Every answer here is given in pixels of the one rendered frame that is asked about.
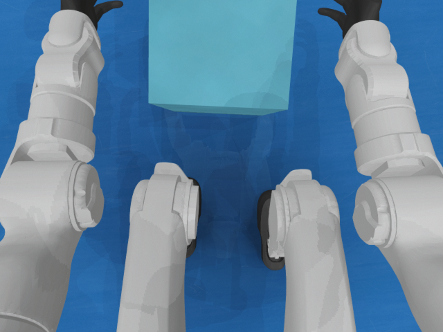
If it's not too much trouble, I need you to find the right robot hand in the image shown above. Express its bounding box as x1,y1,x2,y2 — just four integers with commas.
318,0,382,39

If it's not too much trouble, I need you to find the right robot forearm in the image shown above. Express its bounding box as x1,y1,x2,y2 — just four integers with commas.
334,20,443,178

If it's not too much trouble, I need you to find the left robot upper arm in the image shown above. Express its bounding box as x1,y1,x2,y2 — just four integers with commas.
0,160,105,332

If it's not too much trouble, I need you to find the carton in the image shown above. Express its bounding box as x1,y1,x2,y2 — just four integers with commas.
149,0,297,116

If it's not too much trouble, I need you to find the left robot hand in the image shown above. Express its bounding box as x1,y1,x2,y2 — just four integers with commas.
61,0,123,30

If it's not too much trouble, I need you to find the left robot forearm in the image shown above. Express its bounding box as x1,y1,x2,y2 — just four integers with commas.
0,10,105,226

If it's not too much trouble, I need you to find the robot right thigh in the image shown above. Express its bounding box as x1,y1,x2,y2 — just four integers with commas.
269,179,356,332

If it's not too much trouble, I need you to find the right robot shin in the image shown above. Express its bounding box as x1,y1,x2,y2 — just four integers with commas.
267,169,340,257

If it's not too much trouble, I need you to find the right robot upper arm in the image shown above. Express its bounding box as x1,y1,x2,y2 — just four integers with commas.
352,175,443,332

